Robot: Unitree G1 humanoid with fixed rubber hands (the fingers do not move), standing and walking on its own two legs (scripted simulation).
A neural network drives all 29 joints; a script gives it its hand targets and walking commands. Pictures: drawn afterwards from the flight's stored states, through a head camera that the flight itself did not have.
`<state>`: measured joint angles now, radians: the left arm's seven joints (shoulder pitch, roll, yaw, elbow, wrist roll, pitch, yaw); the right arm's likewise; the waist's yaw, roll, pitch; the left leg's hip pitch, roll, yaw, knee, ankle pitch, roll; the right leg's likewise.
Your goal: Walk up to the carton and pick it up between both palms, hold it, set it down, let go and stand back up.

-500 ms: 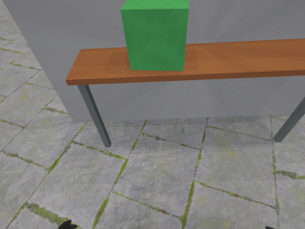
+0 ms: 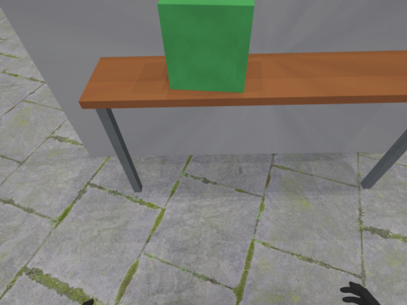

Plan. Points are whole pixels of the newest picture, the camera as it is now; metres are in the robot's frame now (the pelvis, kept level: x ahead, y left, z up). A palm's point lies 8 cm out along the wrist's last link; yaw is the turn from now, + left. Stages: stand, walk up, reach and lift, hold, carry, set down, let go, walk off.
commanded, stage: walk up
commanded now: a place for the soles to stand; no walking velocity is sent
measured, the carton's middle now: (208, 38) +0.92 +0.00 +0.06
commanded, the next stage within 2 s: none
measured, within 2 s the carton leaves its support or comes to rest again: neither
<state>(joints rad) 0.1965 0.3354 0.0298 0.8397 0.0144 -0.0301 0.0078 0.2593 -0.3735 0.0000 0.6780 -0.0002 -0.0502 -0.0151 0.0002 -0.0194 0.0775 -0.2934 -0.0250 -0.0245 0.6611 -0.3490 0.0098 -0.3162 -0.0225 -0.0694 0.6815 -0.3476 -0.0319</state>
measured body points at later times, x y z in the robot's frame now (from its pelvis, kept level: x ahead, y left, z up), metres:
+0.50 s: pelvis +0.00 +0.00 +0.00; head +0.02 +0.01 +0.45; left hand +0.11 +0.29 -0.12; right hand +0.12 -0.29 -0.09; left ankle +0.00 +0.12 -0.72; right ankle +0.01 -0.10 -0.72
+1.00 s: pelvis +0.12 +0.01 +0.00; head +0.13 +0.04 +0.45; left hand +0.26 +0.29 -0.11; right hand +0.17 -0.31 -0.08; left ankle +0.03 +0.12 -0.72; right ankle +0.19 -0.11 -0.70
